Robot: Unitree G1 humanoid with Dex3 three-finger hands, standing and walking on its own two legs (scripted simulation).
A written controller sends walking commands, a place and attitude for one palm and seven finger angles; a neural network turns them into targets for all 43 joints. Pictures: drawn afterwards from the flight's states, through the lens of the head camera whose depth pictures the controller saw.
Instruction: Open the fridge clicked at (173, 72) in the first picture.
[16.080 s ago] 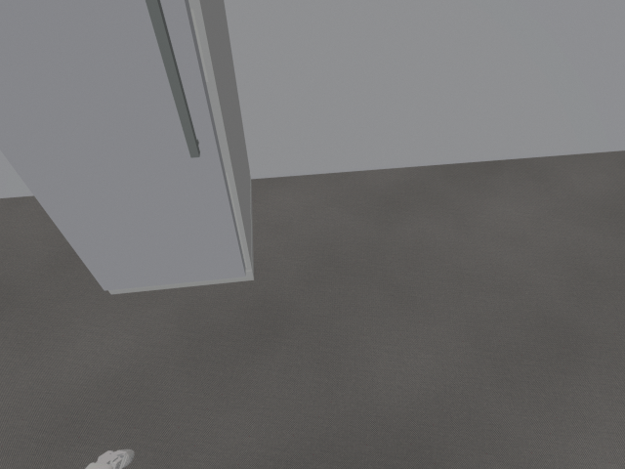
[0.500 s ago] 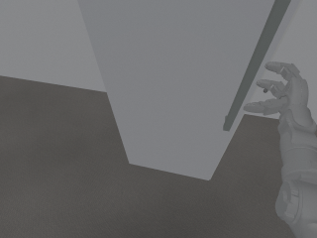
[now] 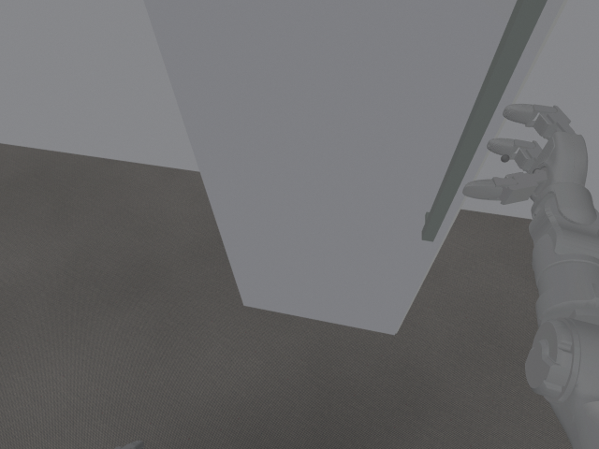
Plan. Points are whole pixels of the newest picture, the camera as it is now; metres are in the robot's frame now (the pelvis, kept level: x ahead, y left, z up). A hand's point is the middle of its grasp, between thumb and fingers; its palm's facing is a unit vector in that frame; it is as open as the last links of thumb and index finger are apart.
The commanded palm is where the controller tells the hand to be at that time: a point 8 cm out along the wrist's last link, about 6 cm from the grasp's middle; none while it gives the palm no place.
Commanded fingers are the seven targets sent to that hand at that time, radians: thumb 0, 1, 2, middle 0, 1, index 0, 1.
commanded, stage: slide the fingers in behind the handle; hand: right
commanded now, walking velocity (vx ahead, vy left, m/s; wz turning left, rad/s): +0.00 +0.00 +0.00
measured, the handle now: (464, 142) +0.53 -0.15 +0.13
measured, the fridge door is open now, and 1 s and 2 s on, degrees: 0 0 0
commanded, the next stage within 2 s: move the hooked fingers beside the handle in 0.78 s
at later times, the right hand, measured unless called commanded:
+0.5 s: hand (493, 161) +0.48 -0.17 +0.14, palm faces +0.09 +1.00 +0.02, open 14.0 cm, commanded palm +0.45 -0.22 +0.14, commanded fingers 0.00 0.50 -0.30 0.30 1.20 0.30 1.20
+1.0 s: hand (490, 160) +0.48 -0.17 +0.14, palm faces +0.13 +0.99 +0.00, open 13.9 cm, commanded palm +0.46 -0.20 +0.14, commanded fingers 0.00 0.50 -0.30 0.30 1.20 0.30 1.20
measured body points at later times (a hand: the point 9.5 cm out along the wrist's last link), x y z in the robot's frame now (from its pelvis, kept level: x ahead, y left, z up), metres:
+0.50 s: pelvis +0.00 -0.01 +0.00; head +0.04 -0.02 +0.45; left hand +0.03 +0.26 -0.12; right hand +0.47 -0.23 +0.15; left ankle -0.03 +0.10 -0.72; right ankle +0.04 -0.11 -0.72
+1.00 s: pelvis -0.01 +0.00 +0.00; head +0.04 -0.02 +0.44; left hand +0.03 +0.26 -0.12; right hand +0.47 -0.22 +0.15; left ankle -0.03 +0.10 -0.72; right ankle +0.04 -0.11 -0.72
